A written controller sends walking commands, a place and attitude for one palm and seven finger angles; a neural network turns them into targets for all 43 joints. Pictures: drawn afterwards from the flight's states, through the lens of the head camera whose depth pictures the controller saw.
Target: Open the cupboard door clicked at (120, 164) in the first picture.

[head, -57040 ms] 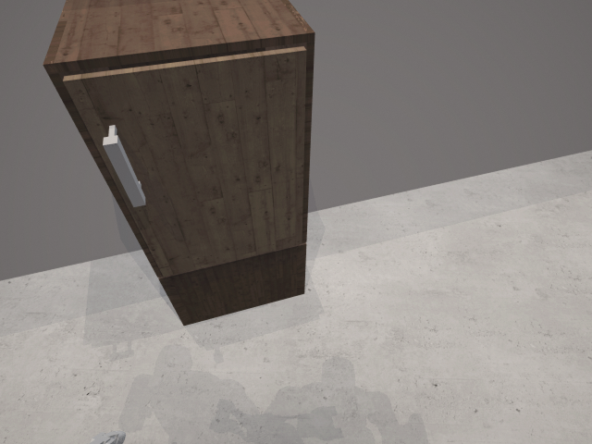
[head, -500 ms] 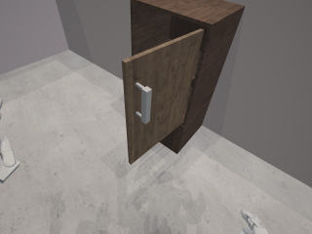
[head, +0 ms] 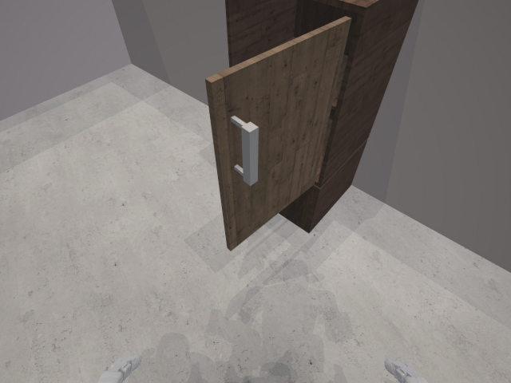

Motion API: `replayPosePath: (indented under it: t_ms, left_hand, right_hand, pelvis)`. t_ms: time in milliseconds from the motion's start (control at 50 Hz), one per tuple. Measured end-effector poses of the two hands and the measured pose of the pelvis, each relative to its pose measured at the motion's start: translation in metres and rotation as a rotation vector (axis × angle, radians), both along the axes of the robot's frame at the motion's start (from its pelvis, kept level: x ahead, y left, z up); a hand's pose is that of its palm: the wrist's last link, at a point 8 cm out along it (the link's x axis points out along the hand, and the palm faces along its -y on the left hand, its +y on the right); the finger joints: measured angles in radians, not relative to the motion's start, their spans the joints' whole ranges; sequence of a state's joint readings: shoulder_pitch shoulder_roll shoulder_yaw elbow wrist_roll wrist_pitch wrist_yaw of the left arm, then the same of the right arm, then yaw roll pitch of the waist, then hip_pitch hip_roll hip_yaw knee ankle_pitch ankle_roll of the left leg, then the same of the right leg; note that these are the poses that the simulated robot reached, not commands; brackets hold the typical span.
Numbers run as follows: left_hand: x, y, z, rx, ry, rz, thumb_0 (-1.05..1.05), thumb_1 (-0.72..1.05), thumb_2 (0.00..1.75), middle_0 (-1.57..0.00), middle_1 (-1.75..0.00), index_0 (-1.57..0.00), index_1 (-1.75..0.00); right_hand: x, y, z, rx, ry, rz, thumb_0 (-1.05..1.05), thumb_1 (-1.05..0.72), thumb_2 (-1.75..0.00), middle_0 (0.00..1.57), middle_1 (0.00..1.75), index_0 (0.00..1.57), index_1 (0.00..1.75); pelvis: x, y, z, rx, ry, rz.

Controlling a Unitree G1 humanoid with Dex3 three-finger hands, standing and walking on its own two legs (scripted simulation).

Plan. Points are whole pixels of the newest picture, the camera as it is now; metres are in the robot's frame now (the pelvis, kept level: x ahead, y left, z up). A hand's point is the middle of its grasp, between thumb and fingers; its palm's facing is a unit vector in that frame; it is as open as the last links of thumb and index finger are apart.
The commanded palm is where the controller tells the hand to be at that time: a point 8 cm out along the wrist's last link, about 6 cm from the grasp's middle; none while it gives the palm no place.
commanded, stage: let the arm hang, fingers relaxed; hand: left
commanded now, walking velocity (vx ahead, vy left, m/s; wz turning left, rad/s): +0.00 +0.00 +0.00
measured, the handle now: (243, 151) +0.57 +0.05 +0.02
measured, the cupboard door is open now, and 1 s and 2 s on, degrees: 84 84 84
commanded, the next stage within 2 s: look to check the result in 0.86 s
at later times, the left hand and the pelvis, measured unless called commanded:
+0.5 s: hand out of the picture -0.04 +0.19 -0.16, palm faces +0.03 -0.97 -0.24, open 7.4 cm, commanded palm none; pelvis -0.01 +0.00 +0.01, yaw +0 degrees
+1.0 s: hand out of the picture -0.01 +0.16 -0.16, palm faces +0.04 -0.98 -0.19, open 7.4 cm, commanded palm none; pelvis +0.01 -0.01 +0.01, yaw +0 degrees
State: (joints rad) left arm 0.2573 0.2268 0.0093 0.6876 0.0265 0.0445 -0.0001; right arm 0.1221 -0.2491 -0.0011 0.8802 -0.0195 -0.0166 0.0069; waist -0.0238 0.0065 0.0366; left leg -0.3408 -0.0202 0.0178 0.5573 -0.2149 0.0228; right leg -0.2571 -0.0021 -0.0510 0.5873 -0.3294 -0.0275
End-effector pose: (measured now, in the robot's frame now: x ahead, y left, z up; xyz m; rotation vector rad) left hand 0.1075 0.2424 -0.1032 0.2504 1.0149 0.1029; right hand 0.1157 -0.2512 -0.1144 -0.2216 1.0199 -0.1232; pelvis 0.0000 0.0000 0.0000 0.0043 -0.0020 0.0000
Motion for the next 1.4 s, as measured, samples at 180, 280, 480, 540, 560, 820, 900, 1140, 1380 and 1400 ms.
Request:
replayPosePath:
  t_ms: [180, 280, 480, 540, 560, 820, 900, 1140, 1380, 1400]
  left_hand:
    - [-0.113, -0.014, -0.039, -0.078, 0.350, 0.141, 0.00, 0.98, 0.90, -0.20, -0.30, -0.21, -0.30]
    - [-0.152, -0.004, -0.029, -0.038, 0.460, 0.173, 0.00, 0.95, 0.90, -0.20, -0.30, -0.20, -0.30]
    - [-0.156, -0.005, -0.021, -0.008, 0.477, 0.182, 0.01, 0.92, 0.90, -0.19, -0.30, -0.20, -0.30]
    - [-0.146, -0.013, -0.024, -0.025, 0.450, 0.172, 0.01, 0.91, 0.90, -0.19, -0.30, -0.20, -0.30]
    - [-0.142, -0.016, -0.025, -0.033, 0.441, 0.167, 0.01, 0.91, 0.90, -0.19, -0.30, -0.20, -0.30]
    - [-0.113, -0.040, -0.033, -0.090, 0.389, 0.141, 0.01, 0.92, 0.90, -0.20, -0.30, -0.20, -0.30]
    - [-0.116, -0.039, -0.032, -0.083, 0.399, 0.150, 0.01, 0.92, 0.90, -0.20, -0.30, -0.20, -0.30]
    - [-0.125, -0.036, -0.028, -0.060, 0.437, 0.168, 0.01, 0.91, 0.90, -0.19, -0.30, -0.20, -0.30]
    - [-0.112, -0.042, -0.028, -0.067, 0.417, 0.162, 0.00, 0.91, 0.90, -0.19, -0.30, -0.20, -0.30]
    - [-0.111, -0.043, -0.028, -0.068, 0.414, 0.161, 0.00, 0.91, 0.90, -0.19, -0.30, -0.20, -0.30]
  right_hand:
    - [-0.085, -0.002, -0.004, -0.043, 0.313, -0.039, 0.01, -0.91, -0.90, 0.20, 0.29, 0.20, 0.30]
    - [-0.112, 0.012, -0.015, 0.007, 0.382, -0.066, 0.01, -0.91, -0.90, 0.20, 0.29, 0.20, 0.30]
    - [-0.131, 0.042, -0.029, 0.103, 0.415, -0.091, 0.01, -0.91, -0.90, 0.20, 0.29, 0.20, 0.30]
    - [-0.134, 0.044, -0.029, 0.110, 0.418, -0.099, 0.01, -0.91, -0.90, 0.20, 0.29, 0.20, 0.30]
    - [-0.134, 0.045, -0.029, 0.111, 0.418, -0.102, 0.01, -0.91, -0.90, 0.20, 0.29, 0.20, 0.30]
    - [-0.133, 0.041, -0.024, 0.094, 0.409, -0.129, 0.01, -0.91, -0.90, 0.20, 0.29, 0.20, 0.30]
    - [-0.130, 0.040, -0.025, 0.094, 0.411, -0.127, 0.01, -0.91, -0.90, 0.20, 0.29, 0.20, 0.30]
    - [-0.118, 0.033, -0.026, 0.091, 0.408, -0.118, 0.01, -0.91, -0.90, 0.20, 0.29, 0.20, 0.30]
    - [-0.104, 0.022, -0.024, 0.074, 0.392, -0.111, 0.01, -0.91, -0.90, 0.20, 0.29, 0.20, 0.30]
    - [-0.103, 0.021, -0.023, 0.072, 0.390, -0.111, 0.01, -0.91, -0.90, 0.20, 0.29, 0.20, 0.30]
  pelvis:
    - [-0.006, -0.005, 0.008, -0.022, -0.021, 0.021]
    - [-0.008, -0.002, 0.011, -0.021, -0.025, 0.017]
    - [-0.006, -0.001, 0.012, -0.009, -0.031, 0.004]
    - [-0.005, -0.001, 0.012, -0.006, -0.033, 0.001]
    - [-0.004, -0.002, 0.012, -0.006, -0.033, 0.000]
    - [0.004, -0.006, 0.012, -0.004, -0.034, -0.005]
    - [0.006, -0.006, 0.012, -0.004, -0.032, -0.005]
    - [0.012, -0.010, 0.013, -0.002, -0.030, -0.006]
    - [0.018, -0.015, 0.013, 0.000, -0.030, -0.005]
    - [0.018, -0.015, 0.013, 0.000, -0.030, -0.006]
